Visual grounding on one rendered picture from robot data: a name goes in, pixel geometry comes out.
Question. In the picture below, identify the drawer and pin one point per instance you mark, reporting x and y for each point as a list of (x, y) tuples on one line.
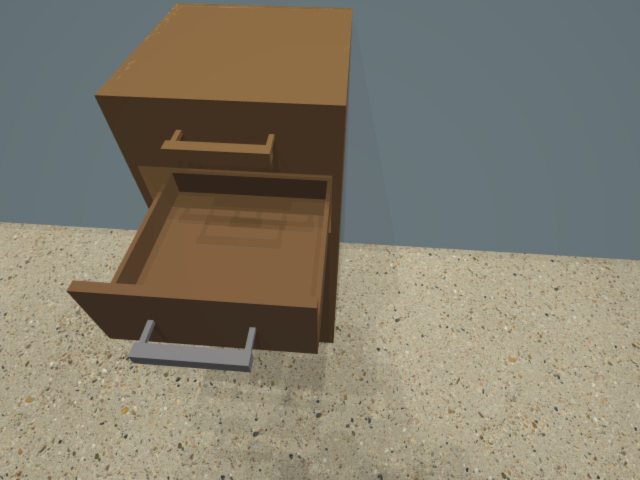
[(216, 254)]

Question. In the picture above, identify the handle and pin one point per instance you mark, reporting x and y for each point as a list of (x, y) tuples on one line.
[(143, 352), (230, 153)]

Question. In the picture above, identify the cabinet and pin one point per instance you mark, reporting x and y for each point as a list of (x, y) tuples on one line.
[(241, 74)]

